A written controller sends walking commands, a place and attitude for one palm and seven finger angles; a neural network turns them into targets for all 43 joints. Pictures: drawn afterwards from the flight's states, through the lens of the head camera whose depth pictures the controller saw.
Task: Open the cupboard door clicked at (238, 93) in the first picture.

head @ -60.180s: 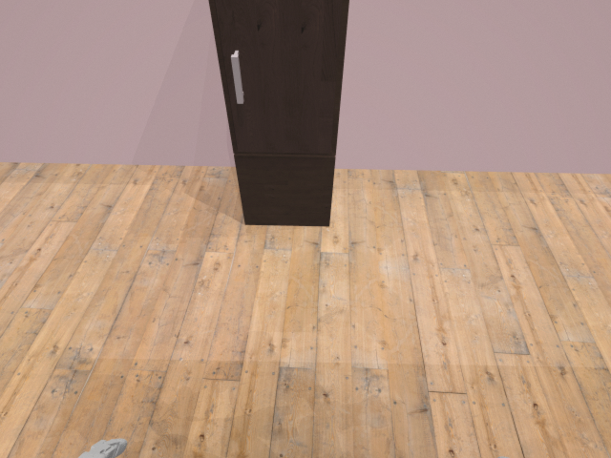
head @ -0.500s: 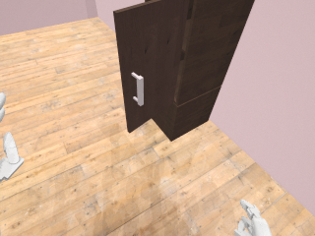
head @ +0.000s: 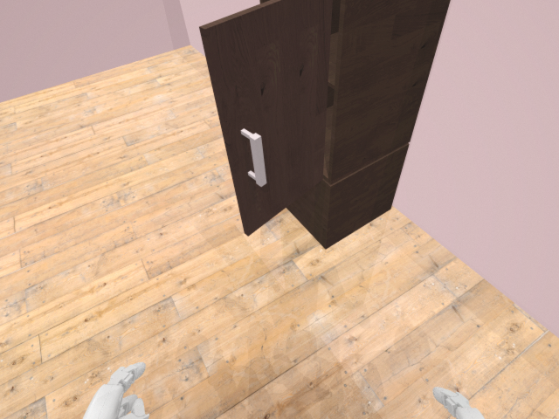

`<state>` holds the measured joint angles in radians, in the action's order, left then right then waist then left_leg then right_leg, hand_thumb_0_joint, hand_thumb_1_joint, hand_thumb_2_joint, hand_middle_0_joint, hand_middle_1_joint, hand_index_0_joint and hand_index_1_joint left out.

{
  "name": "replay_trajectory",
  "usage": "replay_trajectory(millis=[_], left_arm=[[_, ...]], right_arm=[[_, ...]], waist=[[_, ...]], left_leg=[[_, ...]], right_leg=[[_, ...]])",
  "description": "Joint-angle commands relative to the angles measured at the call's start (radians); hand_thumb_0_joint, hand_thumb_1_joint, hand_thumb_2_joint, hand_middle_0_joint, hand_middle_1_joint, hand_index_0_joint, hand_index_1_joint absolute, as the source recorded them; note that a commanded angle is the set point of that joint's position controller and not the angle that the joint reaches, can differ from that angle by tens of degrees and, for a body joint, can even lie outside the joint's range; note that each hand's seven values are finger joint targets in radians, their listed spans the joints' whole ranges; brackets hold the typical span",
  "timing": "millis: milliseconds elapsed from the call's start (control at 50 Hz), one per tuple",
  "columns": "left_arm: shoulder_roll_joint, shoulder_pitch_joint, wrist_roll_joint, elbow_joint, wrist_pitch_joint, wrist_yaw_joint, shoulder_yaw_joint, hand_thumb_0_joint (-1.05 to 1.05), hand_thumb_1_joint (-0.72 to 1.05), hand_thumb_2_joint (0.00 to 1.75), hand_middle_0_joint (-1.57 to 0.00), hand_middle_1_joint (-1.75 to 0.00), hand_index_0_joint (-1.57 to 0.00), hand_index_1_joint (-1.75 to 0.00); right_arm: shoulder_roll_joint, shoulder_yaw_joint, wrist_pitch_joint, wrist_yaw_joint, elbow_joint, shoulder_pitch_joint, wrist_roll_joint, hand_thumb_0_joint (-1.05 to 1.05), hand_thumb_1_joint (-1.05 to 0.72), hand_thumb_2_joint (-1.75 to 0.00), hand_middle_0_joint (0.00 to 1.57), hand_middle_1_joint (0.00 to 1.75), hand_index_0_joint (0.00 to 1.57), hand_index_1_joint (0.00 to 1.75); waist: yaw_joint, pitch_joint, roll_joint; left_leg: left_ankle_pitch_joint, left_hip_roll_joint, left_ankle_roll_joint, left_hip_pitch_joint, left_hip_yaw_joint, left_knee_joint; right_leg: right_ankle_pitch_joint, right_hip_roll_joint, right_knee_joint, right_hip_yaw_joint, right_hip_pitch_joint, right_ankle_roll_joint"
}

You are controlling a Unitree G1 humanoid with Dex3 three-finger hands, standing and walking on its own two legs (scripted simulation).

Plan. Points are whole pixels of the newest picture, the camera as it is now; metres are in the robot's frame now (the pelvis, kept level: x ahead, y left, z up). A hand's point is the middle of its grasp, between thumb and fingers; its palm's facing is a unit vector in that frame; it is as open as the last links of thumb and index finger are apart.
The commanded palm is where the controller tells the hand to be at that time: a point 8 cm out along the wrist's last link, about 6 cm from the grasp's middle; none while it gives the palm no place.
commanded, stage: let the arm hang, fingers relaxed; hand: left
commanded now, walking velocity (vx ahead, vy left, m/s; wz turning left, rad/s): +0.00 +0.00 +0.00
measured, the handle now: (253, 158) +0.68 +0.10 -0.04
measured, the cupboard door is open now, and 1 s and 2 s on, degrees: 100 100 100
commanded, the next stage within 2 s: look to check the result in 0.90 s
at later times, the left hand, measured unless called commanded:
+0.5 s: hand out of the picture -0.02 +0.22 -0.15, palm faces +0.03 -0.96 -0.29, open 7.3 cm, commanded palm none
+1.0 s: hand out of the picture +0.05 +0.20 -0.15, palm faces +0.02 -0.97 -0.25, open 7.4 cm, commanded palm none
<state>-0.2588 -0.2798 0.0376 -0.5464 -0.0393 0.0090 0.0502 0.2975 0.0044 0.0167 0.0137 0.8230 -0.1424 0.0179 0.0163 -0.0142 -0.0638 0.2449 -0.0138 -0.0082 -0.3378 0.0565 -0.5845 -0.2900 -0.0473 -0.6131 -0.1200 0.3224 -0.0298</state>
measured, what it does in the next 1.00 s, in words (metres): stands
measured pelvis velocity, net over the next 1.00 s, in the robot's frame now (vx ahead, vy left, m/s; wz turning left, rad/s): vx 0.01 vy -0.01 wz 0.01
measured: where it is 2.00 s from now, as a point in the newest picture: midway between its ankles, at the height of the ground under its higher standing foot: outside the picture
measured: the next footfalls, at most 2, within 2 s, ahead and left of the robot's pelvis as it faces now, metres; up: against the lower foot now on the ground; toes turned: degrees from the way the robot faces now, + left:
none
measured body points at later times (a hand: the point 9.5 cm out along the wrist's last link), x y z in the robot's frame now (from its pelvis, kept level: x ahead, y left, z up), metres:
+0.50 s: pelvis -0.01 +0.00 +0.01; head +0.00 -0.01 +0.46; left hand -0.02 +0.27 -0.13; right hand -0.01 -0.23 -0.15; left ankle +0.04 +0.12 -0.73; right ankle +0.02 -0.10 -0.73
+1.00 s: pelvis +0.01 -0.01 +0.02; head +0.02 -0.02 +0.47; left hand +0.05 +0.25 -0.13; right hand +0.05 -0.25 -0.14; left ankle +0.04 +0.12 -0.73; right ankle +0.02 -0.10 -0.73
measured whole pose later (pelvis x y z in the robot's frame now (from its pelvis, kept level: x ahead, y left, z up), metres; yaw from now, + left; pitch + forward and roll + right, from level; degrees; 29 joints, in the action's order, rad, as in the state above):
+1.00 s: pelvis +0.01 -0.01 +0.02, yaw +1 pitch -2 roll +0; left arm -0.21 -0.17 0.01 -1.14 0.01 -0.01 0.02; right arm 0.22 0.01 0.00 -0.01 1.12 -0.18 0.02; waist 0.00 -0.06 -0.03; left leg 0.15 -0.02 0.01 -0.18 0.04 -0.37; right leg -0.20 -0.02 -0.38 -0.14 0.16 -0.03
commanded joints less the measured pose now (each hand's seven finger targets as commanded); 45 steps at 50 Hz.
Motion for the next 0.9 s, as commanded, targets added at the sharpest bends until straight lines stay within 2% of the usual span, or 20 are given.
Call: replay_trajectory(millis=[0, 40, 60, 80, 100, 120, 140, 160, 180, 200, 240, 300, 380, 460, 560, 660, 700, 780, 800, 880], left_arm=[[-0.157, 0.06, -0.01, -0.074, 0.043, -0.019, 0.013, 0.0, 0.9, 0.9, -0.2, -0.3, -0.2, -0.3], [-0.127, 0.043, -0.018, -0.168, 0.039, -0.021, -0.005, 0.0, 0.9, 0.9, -0.2, -0.3, -0.2, -0.3], [-0.125, 0.027, -0.021, -0.216, 0.039, -0.022, -0.008, 0.0, 0.9, 0.9, -0.2, -0.3, -0.2, -0.3], [-0.119, 0.013, -0.022, -0.259, 0.039, -0.023, -0.01, 0.0, 0.9, 0.9, -0.2, -0.3, -0.2, -0.3], [-0.124, 0.0, -0.022, -0.294, 0.041, -0.024, -0.009, 0.0, 0.9, 0.9, -0.2, -0.3, -0.2, -0.3], [-0.103, -0.008, -0.021, -0.322, 0.043, -0.025, 0.002, 0.0, 0.9, 0.9, -0.2, -0.3, -0.2, -0.3], [-0.106, -0.007, -0.022, -0.351, 0.044, -0.025, 0.001, 0.0, 0.9, 0.9, -0.2, -0.3, -0.2, -0.3], [-0.111, -0.003, -0.024, -0.375, 0.043, -0.024, -0.003, 0.0, 0.9, 0.9, -0.2, -0.3, -0.2, -0.3], [-0.114, -0.001, -0.025, -0.396, 0.044, -0.023, -0.003, 0.0, 0.9, 0.9, -0.2, -0.3, -0.2, -0.3], [-0.121, 0.008, -0.024, -0.412, 0.047, -0.023, 0.001, 0.0, 0.9, 0.9, -0.2, -0.3, -0.2, -0.3], [-0.117, 0.022, -0.024, -0.447, 0.049, -0.022, -0.002, 0.0, 0.9, 0.9, -0.2, -0.3, -0.2, -0.3], [-0.118, 0.031, -0.024, -0.485, 0.051, -0.025, -0.002, 0.0, 0.9, 0.9, -0.2, -0.3, -0.2, -0.3], [-0.114, 0.038, -0.024, -0.518, 0.043, -0.027, 0.0, 0.0, 0.9, 0.9, -0.2, -0.3, -0.2, -0.3], [-0.111, 0.034, -0.024, -0.535, 0.04, -0.028, 0.004, 0.0, 0.9, 0.9, -0.2, -0.3, -0.2, -0.3], [-0.108, 0.033, -0.024, -0.545, 0.043, -0.028, 0.006, 0.0, 0.9, 0.9, -0.2, -0.3, -0.2, -0.3], [-0.104, 0.048, -0.026, -0.551, 0.053, -0.03, 0.002, 0.0, 0.9, 0.9, -0.2, -0.3, -0.2, -0.3], [-0.11, 0.053, -0.026, -0.552, 0.056, -0.032, 0.003, 0.0, 0.9, 0.9, -0.2, -0.3, -0.2, -0.3], [-0.106, 0.071, -0.026, -0.555, 0.058, -0.032, 0.0, 0.0, 0.9, 0.9, -0.2, -0.3, -0.2, -0.3], [-0.11, 0.068, -0.025, -0.553, 0.061, -0.033, 0.002, 0.0, 0.9, 0.9, -0.2, -0.3, -0.2, -0.3], [-0.115, 0.089, -0.026, -0.556, 0.062, -0.032, 0.0, 0.0, 0.9, 0.9, -0.2, -0.3, -0.2, -0.3]], right_arm=[[0.081, 0.025, -0.014, -0.006, -0.022, -0.035, 0.012, 0.0, -0.9, -0.9, 0.2, 0.3, 0.2, 0.3], [0.06, 0.012, -0.019, -0.009, 0.02, -0.026, 0.014, 0.0, -0.9, -0.9, 0.2, 0.3, 0.2, 0.3], [0.06, 0.01, -0.019, -0.011, 0.035, -0.024, 0.013, 0.0, -0.9, -0.9, 0.2, 0.3, 0.2, 0.3], [0.056, 0.009, -0.02, -0.015, 0.053, -0.026, 0.012, 0.0, -0.9, -0.9, 0.2, 0.3, 0.2, 0.3], [0.057, 0.009, -0.021, -0.018, 0.067, -0.035, 0.008, 0.0, -0.9, -0.9, 0.2, 0.3, 0.2, 0.3], [0.049, 0.016, -0.022, -0.021, 0.083, -0.047, 0.012, 0.0, -0.9, -0.9, 0.2, 0.3, 0.2, 0.3], [0.042, 0.016, -0.025, -0.023, 0.1, -0.058, 0.012, 0.0, -0.9, -0.9, 0.2, 0.3, 0.2, 0.3], [0.037, 0.015, -0.028, -0.023, 0.116, -0.072, 0.01, 0.0, -0.9, -0.9, 0.2, 0.3, 0.2, 0.3], [0.037, 0.019, -0.03, -0.025, 0.13, -0.085, 0.011, 0.0, -0.9, -0.9, 0.2, 0.3, 0.2, 0.3], [0.044, 0.025, -0.031, -0.026, 0.14, -0.101, 0.008, 0.0, -0.9, -0.9, 0.2, 0.3, 0.2, 0.3], [0.039, 0.027, -0.03, -0.027, 0.171, -0.129, 0.007, 0.0, -0.9, -0.9, 0.2, 0.3, 0.2, 0.3], [0.037, 0.032, -0.032, -0.029, 0.204, -0.156, 0.005, 0.0, -0.9, -0.9, 0.2, 0.3, 0.2, 0.3], [0.02, 0.032, -0.036, -0.03, 0.241, -0.179, 0.008, 0.0, -0.9, -0.9, 0.2, 0.3, 0.2, 0.3], [0.019, 0.032, -0.032, -0.031, 0.256, -0.179, 0.011, 0.0, -0.9, -0.9, 0.2, 0.3, 0.2, 0.3], [0.02, 0.032, -0.021, -0.032, 0.263, -0.155, 0.011, 0.0, -0.9, -0.9, 0.2, 0.3, 0.2, 0.3], [0.024, 0.03, -0.01, -0.034, 0.267, -0.126, 0.008, 0.0, -0.9, -0.9, 0.2, 0.3, 0.2, 0.3], [0.031, 0.03, -0.008, -0.035, 0.267, -0.12, 0.005, 0.0, -0.9, -0.9, 0.2, 0.3, 0.2, 0.3], [0.03, 0.027, -0.007, -0.035, 0.274, -0.104, 0.005, 0.0, -0.9, -0.9, 0.2, 0.3, 0.2, 0.3], [0.04, 0.03, -0.006, -0.036, 0.269, -0.101, 0.004, 0.0, -0.9, -0.9, 0.2, 0.3, 0.2, 0.3], [0.046, 0.028, -0.007, -0.036, 0.272, -0.08, 0.004, 0.0, -0.9, -0.9, 0.2, 0.3, 0.2, 0.3]], waist=[[0.01, 0.046, 0.131], [-0.003, 0.017, -0.029], [-0.012, 0.014, -0.085], [-0.018, 0.007, -0.11], [-0.024, 0.008, -0.088], [-0.024, 0.025, -0.106], [-0.022, 0.027, -0.117], [-0.02, 0.013, -0.116], [-0.017, 0.012, -0.089], [-0.016, 0.004, -0.028], [-0.008, 0.002, 0.031], [-0.002, -0.027, 0.081], [-0.001, -0.077, 0.083], [-0.007, -0.079, 0.068], [-0.022, -0.06, 0.045], [-0.024, -0.034, 0.024], [-0.026, -0.031, 0.036], [-0.019, -0.033, 0.032], [-0.019, -0.016, 0.034], [-0.014, -0.032, 0.043]], left_leg=[[-0.104, -0.044, -0.019, 0.109, -0.082, 0.05], [-0.087, -0.075, -0.022, 0.061, -0.121, 0.142], [-0.055, -0.082, -0.024, 0.033, -0.137, 0.18], [-0.003, -0.083, -0.023, 0.007, -0.141, 0.206], [0.003, -0.083, -0.022, 0.005, -0.145, 0.212], [0.039, -0.082, -0.023, 0.004, -0.141, 0.215], [0.064, -0.076, -0.018, 0.01, -0.131, 0.217], [0.09, -0.071, -0.016, 0.011, -0.128, 0.222], [0.105, -0.068, -0.015, 0.023, -0.126, 0.221], [0.087, -0.073, -0.018, 0.037, -0.126, 0.217], [0.064, -0.071, -0.019, 0.07, -0.118, 0.205], [0.04, -0.072, -0.021, 0.102, -0.109, 0.193], [0.086, -0.071, -0.023, 0.082, -0.108, 0.205], [0.109, -0.077, -0.026, 0.056, -0.123, 0.236], [0.104, -0.092, -0.028, 0.026, -0.148, 0.296], [-0.02, -0.097, -0.022, 0.073, -0.135, 0.292], [-0.06, -0.101, -0.022, 0.084, -0.133, 0.29], [-0.096, -0.099, -0.016, 0.109, -0.125, 0.29], [-0.115, -0.101, -0.016, 0.125, -0.121, 0.284], [-0.119, -0.1, -0.011, 0.135, -0.116, 0.284]], right_leg=[[-0.006, -0.136, 0.226, 0.155, 0.024, -0.063], [-0.051, -0.092, 0.216, 0.14, -0.022, -0.034], [-0.044, -0.079, 0.216, 0.135, -0.065, -0.026], [-0.048, -0.073, 0.226, 0.137, -0.096, -0.024], [-0.038, -0.071, 0.238, 0.133, -0.117, -0.026], [-0.047, -0.076, 0.257, 0.132, -0.139, -0.032], [-0.058, -0.08, 0.269, 0.134, -0.141, -0.036], [-0.087, -0.084, 0.285, 0.136, -0.129, -0.039], [-0.112, -0.085, 0.299, 0.135, -0.116, -0.041], [-0.114, -0.086, 0.311, 0.131, -0.108, -0.044], [-0.135, -0.096, 0.332, 0.132, -0.081, -0.047], [-0.161, -0.1, 0.357, 0.13, -0.039, -0.05], [-0.225, -0.099, 0.366, 0.132, 0.0, -0.048], [-0.216, -0.088, 0.343, 0.122, -0.02, -0.042], [-0.117, -0.074, 0.299, 0.107, -0.096, -0.031], [-0.001, -0.085, 0.293, 0.103, -0.135, -0.027], [0.027, -0.084, 0.294, 0.1, -0.146, -0.025], [0.052, -0.09, 0.307, 0.105, -0.15, -0.021], [0.067, -0.088, 0.308, 0.108, -0.157, -0.022], [0.064, -0.093, 0.327, 0.112, -0.153, -0.021]])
